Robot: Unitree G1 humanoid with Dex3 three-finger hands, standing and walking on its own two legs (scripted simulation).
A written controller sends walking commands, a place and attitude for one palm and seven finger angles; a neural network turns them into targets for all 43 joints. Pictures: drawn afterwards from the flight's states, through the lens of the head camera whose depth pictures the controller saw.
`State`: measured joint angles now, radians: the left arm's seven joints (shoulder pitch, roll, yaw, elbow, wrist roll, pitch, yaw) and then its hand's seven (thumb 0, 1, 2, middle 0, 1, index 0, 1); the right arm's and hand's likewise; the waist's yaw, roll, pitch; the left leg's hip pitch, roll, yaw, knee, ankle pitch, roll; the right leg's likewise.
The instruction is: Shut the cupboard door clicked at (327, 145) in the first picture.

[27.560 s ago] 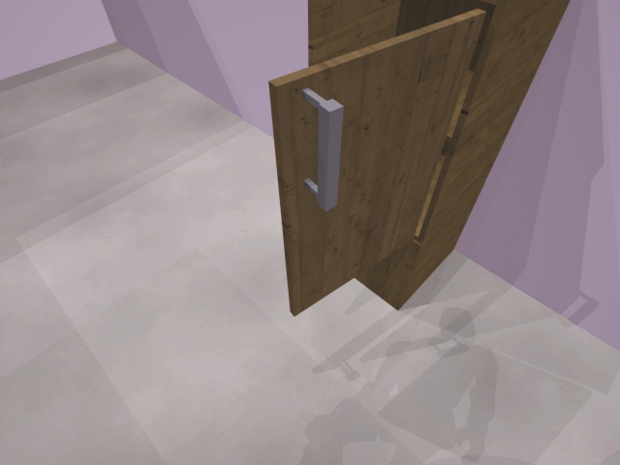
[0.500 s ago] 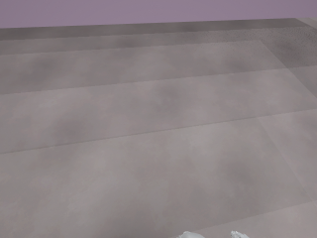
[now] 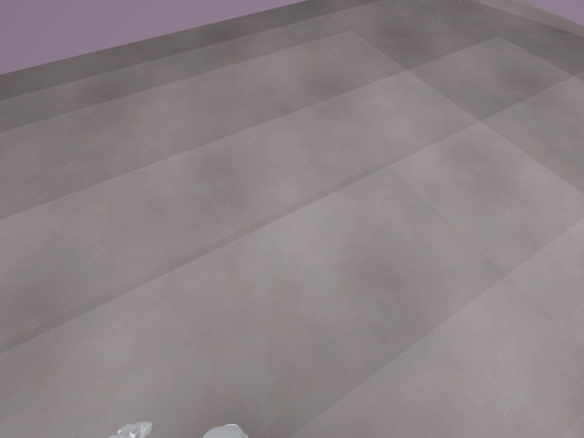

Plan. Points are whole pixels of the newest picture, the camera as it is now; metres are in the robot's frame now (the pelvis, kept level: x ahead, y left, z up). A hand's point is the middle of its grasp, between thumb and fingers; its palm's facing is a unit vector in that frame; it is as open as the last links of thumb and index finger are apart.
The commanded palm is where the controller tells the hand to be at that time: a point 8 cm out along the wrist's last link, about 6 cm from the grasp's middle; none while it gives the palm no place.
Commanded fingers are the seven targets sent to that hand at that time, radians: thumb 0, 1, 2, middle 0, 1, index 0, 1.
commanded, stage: turn to face it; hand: left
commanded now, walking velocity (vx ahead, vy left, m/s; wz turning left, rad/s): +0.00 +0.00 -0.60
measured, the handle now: out of the picture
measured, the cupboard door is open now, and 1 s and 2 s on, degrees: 61 61 61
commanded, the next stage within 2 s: none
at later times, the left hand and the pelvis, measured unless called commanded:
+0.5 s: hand (208, 398) +0.19 +0.14 -0.15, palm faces -0.30 -0.91 -0.28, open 7.4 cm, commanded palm none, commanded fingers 0.00 0.90 0.90 -0.20 -0.30 -0.20 -0.30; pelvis +0.02 -0.02 +0.00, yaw -18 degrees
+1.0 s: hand (234, 354) +0.26 +0.11 -0.16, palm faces -0.55 -0.81 -0.21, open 7.4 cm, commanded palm none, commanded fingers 0.00 0.90 0.90 -0.20 -0.30 -0.20 -0.30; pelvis +0.06 -0.01 +0.01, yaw -36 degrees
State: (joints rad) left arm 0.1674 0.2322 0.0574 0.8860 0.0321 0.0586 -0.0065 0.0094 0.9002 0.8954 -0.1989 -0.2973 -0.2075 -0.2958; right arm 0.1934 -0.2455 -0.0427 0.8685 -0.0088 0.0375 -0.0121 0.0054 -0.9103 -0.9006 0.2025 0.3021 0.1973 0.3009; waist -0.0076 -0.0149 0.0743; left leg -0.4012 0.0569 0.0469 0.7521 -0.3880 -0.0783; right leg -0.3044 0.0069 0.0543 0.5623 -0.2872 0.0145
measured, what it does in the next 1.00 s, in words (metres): steps on the spot, turning right: left foot, then right foot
